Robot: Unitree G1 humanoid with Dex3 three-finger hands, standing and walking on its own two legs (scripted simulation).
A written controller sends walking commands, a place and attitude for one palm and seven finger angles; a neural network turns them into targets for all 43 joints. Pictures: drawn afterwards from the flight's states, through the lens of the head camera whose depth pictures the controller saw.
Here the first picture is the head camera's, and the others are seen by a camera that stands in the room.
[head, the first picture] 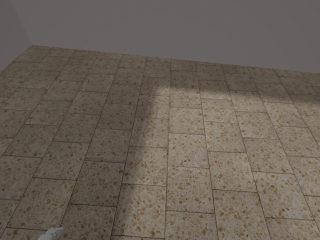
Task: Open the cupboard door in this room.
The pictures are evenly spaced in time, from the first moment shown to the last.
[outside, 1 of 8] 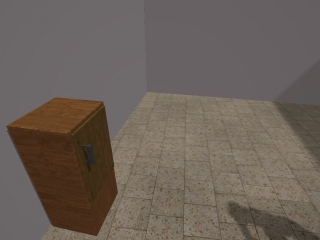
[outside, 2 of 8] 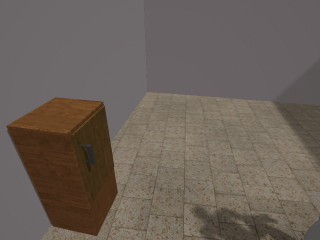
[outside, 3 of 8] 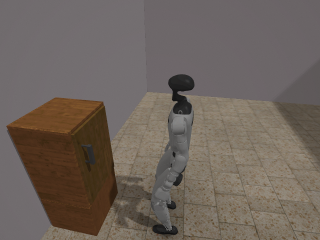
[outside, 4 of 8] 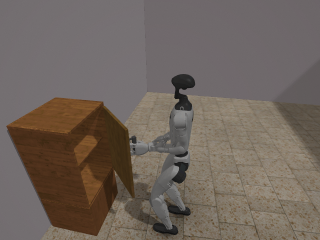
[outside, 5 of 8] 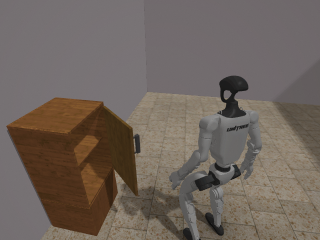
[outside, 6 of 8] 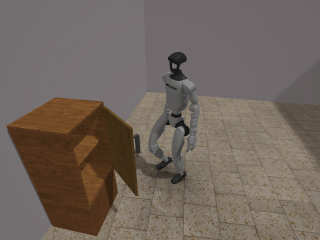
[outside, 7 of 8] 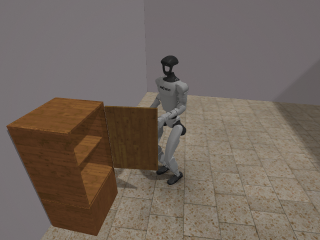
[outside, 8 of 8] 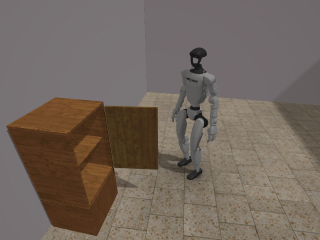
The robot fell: no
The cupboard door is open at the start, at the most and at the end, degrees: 0 98 98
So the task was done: yes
